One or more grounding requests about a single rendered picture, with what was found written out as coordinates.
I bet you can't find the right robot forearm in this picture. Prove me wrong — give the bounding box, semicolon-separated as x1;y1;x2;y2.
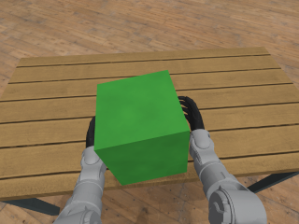
189;129;267;222

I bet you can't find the carton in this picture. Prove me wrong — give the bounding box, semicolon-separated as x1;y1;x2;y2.
93;70;190;186

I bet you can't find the table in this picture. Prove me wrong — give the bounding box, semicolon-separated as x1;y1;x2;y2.
0;47;299;216

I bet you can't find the robot right hand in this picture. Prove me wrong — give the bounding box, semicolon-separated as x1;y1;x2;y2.
178;96;205;131

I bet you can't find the right robot upper arm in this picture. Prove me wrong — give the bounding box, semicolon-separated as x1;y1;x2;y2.
208;189;267;224

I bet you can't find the left robot forearm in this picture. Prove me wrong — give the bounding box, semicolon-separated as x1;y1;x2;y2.
55;146;107;220

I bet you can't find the robot left hand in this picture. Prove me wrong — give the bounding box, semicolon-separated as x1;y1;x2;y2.
85;116;95;148

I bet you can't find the left robot upper arm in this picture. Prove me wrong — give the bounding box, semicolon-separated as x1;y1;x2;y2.
52;209;102;224

